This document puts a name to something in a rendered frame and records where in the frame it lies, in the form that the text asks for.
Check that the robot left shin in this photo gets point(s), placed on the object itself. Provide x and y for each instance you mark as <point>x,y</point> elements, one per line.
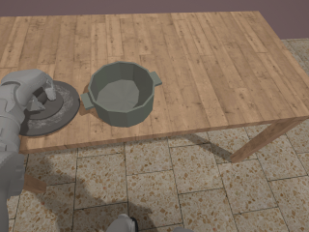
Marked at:
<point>123,216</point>

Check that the robot left forearm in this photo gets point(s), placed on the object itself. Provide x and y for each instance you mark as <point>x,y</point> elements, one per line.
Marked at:
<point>14,97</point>

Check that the lid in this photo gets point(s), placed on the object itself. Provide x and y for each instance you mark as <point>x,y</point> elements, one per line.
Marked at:
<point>57,114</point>

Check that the table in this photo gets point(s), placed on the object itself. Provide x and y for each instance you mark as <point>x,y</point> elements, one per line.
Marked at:
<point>219,71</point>

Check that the robot left hand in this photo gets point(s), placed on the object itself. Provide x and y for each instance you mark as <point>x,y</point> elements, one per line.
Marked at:
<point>35,79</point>

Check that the knob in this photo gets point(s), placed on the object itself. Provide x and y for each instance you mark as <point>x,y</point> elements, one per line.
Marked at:
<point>40,95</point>

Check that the pot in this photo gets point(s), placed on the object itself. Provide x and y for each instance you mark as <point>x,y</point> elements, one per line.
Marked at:
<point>122,93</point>

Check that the robot left upper arm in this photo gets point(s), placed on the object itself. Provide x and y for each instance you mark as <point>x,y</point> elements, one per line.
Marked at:
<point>12,172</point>

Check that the left robot thigh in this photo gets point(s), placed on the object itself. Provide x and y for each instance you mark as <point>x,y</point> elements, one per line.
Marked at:
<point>123,224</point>

